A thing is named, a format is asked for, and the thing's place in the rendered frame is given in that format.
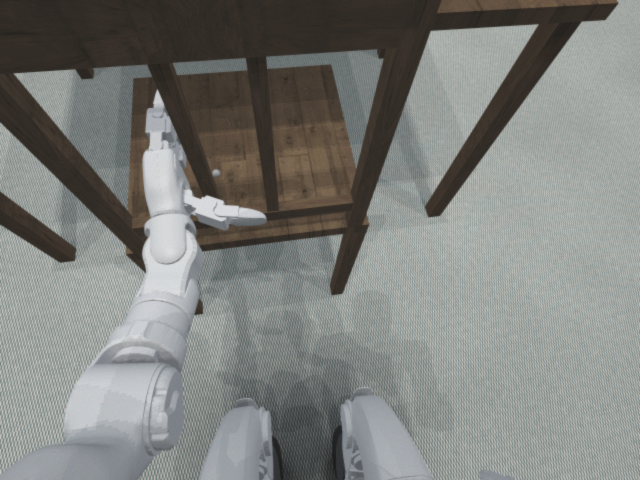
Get chair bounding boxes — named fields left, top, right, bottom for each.
left=0, top=0, right=441, bottom=315

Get robot left forearm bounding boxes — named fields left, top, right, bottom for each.
left=63, top=213, right=204, bottom=441

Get robot right thigh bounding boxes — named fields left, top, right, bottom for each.
left=340, top=395, right=434, bottom=480

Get robot left hand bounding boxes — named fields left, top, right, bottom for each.
left=142, top=89, right=267, bottom=231

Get robot right shin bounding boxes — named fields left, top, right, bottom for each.
left=342, top=387, right=373, bottom=480

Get left robot upper arm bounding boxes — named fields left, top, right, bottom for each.
left=0, top=363, right=184, bottom=480

